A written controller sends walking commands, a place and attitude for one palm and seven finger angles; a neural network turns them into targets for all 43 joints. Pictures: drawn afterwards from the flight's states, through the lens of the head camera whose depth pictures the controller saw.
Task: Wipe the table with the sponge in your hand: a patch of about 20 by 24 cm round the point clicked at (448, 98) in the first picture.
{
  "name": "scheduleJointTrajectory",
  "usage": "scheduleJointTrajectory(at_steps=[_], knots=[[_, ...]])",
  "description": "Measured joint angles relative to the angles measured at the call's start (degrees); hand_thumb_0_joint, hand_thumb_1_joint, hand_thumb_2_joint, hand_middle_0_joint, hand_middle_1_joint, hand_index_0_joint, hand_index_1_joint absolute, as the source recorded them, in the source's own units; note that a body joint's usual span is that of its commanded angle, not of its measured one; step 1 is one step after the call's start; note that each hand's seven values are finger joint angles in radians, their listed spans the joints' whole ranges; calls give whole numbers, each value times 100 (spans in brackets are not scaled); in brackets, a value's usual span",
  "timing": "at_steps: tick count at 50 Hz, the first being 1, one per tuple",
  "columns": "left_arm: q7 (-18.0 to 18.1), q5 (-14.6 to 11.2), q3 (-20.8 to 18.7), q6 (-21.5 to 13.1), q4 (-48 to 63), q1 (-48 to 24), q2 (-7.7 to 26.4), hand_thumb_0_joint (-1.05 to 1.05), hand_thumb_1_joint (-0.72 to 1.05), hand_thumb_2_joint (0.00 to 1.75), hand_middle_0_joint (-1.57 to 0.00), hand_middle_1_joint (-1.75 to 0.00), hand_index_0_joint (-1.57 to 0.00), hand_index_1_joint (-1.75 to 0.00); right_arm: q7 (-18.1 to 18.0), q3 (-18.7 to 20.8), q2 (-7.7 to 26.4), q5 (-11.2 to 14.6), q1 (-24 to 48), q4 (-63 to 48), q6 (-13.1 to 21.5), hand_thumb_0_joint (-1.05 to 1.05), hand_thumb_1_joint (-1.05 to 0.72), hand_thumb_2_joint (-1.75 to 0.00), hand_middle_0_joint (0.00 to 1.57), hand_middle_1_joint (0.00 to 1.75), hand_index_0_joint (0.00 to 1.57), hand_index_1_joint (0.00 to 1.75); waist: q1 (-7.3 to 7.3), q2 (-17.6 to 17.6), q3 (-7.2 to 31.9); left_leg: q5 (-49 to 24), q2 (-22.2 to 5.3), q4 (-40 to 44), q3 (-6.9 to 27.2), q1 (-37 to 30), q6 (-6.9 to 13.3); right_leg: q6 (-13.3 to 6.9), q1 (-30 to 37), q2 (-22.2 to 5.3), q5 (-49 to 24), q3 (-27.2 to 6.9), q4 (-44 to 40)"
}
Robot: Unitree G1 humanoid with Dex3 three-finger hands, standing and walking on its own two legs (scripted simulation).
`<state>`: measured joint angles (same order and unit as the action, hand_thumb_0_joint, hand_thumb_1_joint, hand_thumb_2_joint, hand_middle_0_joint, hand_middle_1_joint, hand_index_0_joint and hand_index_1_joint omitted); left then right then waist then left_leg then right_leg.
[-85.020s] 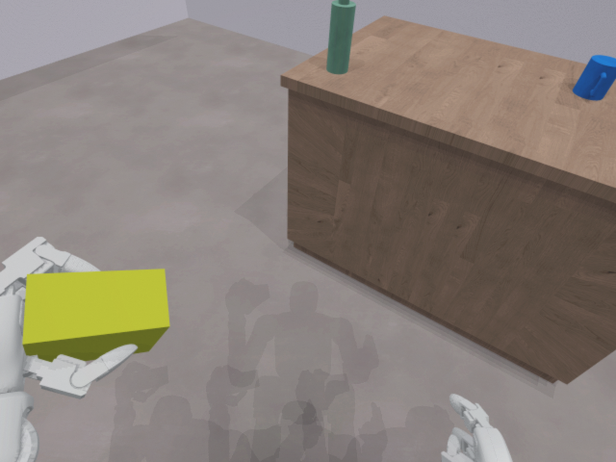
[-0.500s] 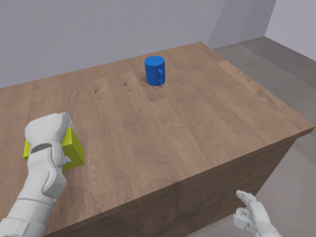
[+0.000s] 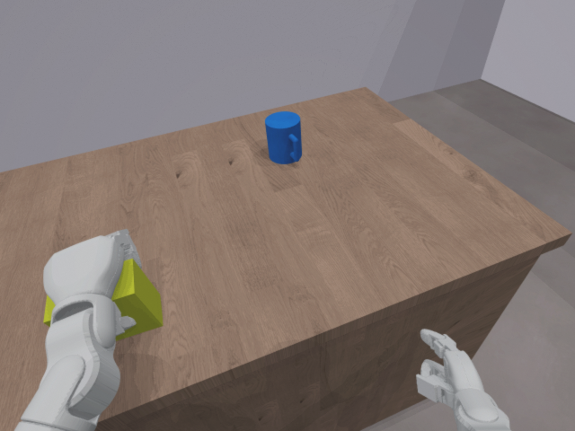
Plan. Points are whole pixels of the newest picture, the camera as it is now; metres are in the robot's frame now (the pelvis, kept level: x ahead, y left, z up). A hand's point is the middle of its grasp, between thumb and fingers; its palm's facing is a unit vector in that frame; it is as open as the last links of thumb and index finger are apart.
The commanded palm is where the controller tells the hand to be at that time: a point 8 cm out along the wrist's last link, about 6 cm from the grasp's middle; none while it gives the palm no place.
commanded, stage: wipe back along the first lane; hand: left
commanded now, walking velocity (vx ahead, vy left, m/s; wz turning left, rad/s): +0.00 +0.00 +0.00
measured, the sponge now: (115, 311) +0.25 +0.30 +0.05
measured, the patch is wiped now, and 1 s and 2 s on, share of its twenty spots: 1.00 1.00 1.00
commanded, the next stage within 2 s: lift the sponge slowly off the table in 0.30 s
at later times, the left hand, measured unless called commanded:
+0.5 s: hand (102, 317) +0.21 +0.27 +0.10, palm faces +0.16 -0.15 -0.98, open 9.8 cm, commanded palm +0.17 +0.25 +0.15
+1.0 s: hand (114, 317) +0.20 +0.24 +0.12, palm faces +0.16 -0.20 -0.97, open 9.8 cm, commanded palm +0.17 +0.24 +0.18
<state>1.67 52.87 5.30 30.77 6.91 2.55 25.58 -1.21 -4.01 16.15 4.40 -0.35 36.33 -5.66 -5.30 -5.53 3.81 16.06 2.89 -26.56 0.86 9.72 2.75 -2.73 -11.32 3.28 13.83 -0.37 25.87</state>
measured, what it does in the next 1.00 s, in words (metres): stands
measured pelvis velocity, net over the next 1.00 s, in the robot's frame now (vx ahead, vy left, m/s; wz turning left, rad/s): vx -0.02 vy -0.01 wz -0.01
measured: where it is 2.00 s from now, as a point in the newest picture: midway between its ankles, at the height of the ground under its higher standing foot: outside the picture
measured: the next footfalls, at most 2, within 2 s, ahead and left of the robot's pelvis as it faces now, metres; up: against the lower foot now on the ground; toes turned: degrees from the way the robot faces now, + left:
none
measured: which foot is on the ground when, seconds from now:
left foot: down 0.00-1.00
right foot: down 0.00-1.00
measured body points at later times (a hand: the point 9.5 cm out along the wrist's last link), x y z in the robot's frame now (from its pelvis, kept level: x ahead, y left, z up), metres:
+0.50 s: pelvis -0.01 +0.01 +0.00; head -0.04 -0.03 +0.45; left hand +0.20 +0.27 +0.16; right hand +0.24 -0.18 -0.07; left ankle -0.02 +0.09 -0.74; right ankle +0.00 -0.09 -0.74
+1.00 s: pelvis -0.02 -0.01 +0.00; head -0.05 -0.05 +0.45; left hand +0.19 +0.25 +0.17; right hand +0.24 -0.19 -0.06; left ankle -0.02 +0.09 -0.74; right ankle +0.00 -0.09 -0.74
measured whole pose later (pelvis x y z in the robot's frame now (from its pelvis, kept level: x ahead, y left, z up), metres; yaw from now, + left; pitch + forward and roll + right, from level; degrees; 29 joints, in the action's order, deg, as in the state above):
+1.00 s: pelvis -0.02 -0.01 +0.00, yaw +0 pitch -4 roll +0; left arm 0.4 49.8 8.6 33.3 21.1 10.0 24.8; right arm -0.6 -4.4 14.7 3.4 0.3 36.9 -5.2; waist -7.4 -5.9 1.3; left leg 14.4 2.5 -25.0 0.6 6.2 2.3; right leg -3.3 -8.0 3.6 12.2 -0.7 24.6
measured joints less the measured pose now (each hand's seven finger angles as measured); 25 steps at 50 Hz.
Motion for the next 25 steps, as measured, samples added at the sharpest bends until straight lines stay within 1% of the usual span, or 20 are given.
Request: scheduleJointTrajectory(at_steps=[7,16,21,25], knots=[[15,-46,-7,112,454,342,-5,0,-50,104,-71,-147,-76,-143,31,-2,-9,0,53,-14,-52,1,-90,-90,20,30,20,30,-28,19,-25,5,0,-29,-32,-33,16,15,31,2,-13,-31,15],[116,-50,59,114,1025,876,-92,1,-49,104,-71,-147,-76,-143,108,14,-56,-11,30,-69,-74,1,-90,-90,20,30,20,30,-48,-22,-39,-15,13,-47,-73,-47,49,48,45,-10,-51,-70,18],[181,-34,135,163,1121,937,-166,1,-49,104,-70,-147,-76,-143,107,10,-84,-8,22,-63,-97,1,-90,-90,20,30,20,30,-83,-24,-52,-39,21,-51,-73,-47,58,58,50,-20,-77,-70,14],[181,-10,204,231,1034,797,-188,1,-50,104,-71,-147,-76,-143,79,-14,-105,-11,36,-45,-91,1,-90,-90,20,30,20,30,-107,-7,-91,-69,32,-41,-60,-52,58,57,55,-31,-95,-56,14]])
